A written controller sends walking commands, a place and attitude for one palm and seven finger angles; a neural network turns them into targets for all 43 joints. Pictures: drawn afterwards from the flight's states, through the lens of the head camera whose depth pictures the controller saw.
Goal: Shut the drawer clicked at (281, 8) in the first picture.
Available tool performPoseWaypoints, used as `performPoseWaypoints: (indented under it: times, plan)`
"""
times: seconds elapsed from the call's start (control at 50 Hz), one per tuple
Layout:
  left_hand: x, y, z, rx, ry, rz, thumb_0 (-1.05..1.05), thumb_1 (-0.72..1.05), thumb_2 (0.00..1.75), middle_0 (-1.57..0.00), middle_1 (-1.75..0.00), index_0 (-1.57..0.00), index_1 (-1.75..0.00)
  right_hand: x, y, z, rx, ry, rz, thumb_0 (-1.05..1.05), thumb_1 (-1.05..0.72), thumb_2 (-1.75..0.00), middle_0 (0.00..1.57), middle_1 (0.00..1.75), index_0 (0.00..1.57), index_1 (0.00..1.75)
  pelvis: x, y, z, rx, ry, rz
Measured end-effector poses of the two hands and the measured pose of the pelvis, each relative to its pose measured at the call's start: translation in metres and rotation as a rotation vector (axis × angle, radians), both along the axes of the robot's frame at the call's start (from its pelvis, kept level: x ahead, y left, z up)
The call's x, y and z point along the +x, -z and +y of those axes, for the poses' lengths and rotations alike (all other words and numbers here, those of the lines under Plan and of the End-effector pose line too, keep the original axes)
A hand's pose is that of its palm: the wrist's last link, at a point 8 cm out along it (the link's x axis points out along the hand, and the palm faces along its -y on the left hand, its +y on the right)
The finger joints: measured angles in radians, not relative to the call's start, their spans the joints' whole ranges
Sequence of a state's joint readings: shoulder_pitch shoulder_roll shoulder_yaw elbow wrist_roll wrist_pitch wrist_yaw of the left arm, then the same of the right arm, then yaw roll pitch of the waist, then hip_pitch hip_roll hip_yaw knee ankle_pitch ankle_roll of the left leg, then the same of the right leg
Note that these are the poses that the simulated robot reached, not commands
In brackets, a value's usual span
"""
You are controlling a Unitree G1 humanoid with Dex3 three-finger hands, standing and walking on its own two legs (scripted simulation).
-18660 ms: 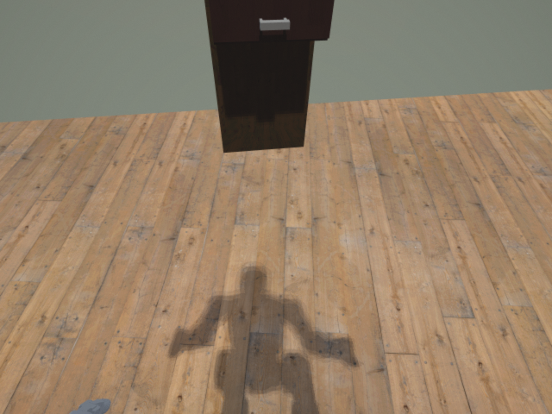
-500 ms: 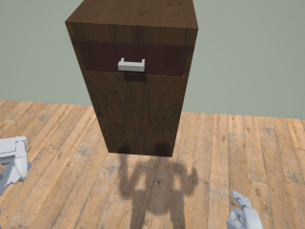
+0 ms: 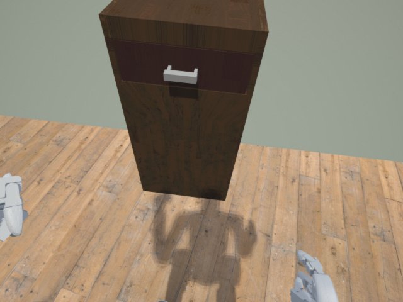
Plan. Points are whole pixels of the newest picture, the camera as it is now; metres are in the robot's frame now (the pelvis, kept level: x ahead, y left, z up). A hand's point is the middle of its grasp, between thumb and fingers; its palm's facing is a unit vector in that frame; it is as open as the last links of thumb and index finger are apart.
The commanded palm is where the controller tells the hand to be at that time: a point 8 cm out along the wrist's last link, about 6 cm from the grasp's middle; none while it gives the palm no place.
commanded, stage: step back with the hand held close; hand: left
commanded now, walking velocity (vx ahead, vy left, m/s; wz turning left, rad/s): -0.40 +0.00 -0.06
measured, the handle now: (181, 73) +0.74 +0.12 +0.05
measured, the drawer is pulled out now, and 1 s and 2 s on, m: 0.00 0.00 0.00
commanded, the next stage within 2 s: stop stepping back and stand still in 0.20 s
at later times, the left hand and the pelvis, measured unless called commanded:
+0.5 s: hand out of the picture +0.08 +0.23 +0.18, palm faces +0.30 -0.82 -0.48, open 3.2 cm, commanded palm +0.02 +0.28 +0.19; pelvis -0.12 +0.00 +0.01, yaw -4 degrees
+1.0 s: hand out of the picture +0.04 +0.25 +0.17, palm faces +0.35 -0.83 -0.43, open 3.2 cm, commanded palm -0.01 +0.30 +0.19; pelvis -0.15 +0.02 +0.00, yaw -2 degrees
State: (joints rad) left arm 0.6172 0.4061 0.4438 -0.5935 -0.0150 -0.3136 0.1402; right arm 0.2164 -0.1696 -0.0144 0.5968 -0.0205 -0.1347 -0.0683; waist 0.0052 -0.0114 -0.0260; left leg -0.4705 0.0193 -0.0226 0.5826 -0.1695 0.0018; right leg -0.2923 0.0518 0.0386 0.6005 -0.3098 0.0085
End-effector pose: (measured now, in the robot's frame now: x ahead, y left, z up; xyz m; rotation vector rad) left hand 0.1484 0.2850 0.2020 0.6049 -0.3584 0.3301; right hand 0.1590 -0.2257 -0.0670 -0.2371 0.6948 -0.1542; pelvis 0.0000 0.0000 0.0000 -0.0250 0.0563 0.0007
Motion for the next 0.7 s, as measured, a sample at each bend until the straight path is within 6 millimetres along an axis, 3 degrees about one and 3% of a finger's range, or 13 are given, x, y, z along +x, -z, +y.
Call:
performPoseWaypoints:
  times: [0.12, 0.28, 0.4, 0.5, 0.6, 0.7]
  plan:
    - [-0.004, 0.009, -0.018, -0.057, 0.085, 0.058, 0.01, 0.88, 0.9, -1.41, -1.6, -1.41, -1.6, -0.015, 0.002, -0.004, 0.005, 0.003, 0.036, 0.01, -0.9, -0.9, 0.2, 0.3, 0.2, 0.3, -0.027, -0.005, 0.001, -0.008, 0.012, 0.003]
    - [-0.032, 0.003, 0.0, -0.01, 0.122, 0.114, 0.01, 0.88, 0.9, -1.41, -1.6, -1.41, -1.6, -0.051, -0.017, -0.002, -0.033, 0.047, 0.011, 0.01, -0.91, -0.9, 0.2, 0.3, 0.2, 0.3, -0.061, -0.012, 0.012, 0.005, 0.026, 0.002]
    - [-0.077, 0.0, -0.005, -0.055, 0.086, 0.117, 0.01, 0.89, 0.9, -1.4, -1.6, -1.4, -1.6, -0.09, -0.023, 0.002, 0.001, 0.025, -0.049, 0.01, -0.91, -0.9, 0.2, 0.3, 0.2, 0.3, -0.094, -0.014, 0.009, -0.008, 0.056, -0.023]
    - [-0.109, 0.005, -0.013, -0.059, 0.058, 0.115, 0.01, 0.88, 0.9, -1.41, -1.6, -1.41, -1.6, -0.125, -0.009, -0.006, -0.003, 0.022, -0.018, 0.01, -0.9, -0.9, 0.2, 0.3, 0.2, 0.3, -0.124, -0.007, 0.005, 0.019, 0.069, -0.039]
    - [-0.124, 0.011, -0.003, -0.136, 0.019, 0.057, 0.01, 0.88, 0.9, -1.41, -1.6, -1.41, -1.6, -0.168, -0.004, -0.014, -0.035, 0.085, 0.049, 0.01, -0.9, -0.9, 0.2, 0.3, 0.2, 0.3, -0.132, -0.009, 0.009, 0.025, 0.063, -0.047]
    - [-0.127, 0.018, 0.004, -0.141, 0.024, 0.028, 0.01, 0.88, 0.9, -1.41, -1.6, -1.41, -1.6, -0.195, 0.001, -0.015, -0.057, 0.127, 0.035, 0.01, -0.91, -0.9, 0.2, 0.3, 0.2, 0.3, -0.144, -0.002, 0.017, 0.031, 0.047, -0.069]
